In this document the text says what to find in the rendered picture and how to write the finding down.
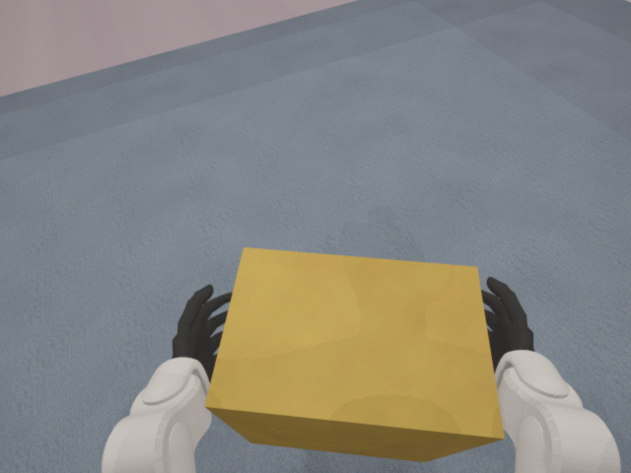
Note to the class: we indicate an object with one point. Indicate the left robot hand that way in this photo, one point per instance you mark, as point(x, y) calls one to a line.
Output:
point(194, 329)

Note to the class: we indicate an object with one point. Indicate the right robot hand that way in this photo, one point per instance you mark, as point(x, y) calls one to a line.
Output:
point(509, 324)

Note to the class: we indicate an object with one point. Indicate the robot left forearm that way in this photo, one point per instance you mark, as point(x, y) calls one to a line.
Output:
point(167, 420)

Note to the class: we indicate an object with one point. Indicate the robot right forearm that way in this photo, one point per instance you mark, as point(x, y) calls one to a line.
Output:
point(545, 418)

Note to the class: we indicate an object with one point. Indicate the carton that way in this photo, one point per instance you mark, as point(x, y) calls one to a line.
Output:
point(357, 355)

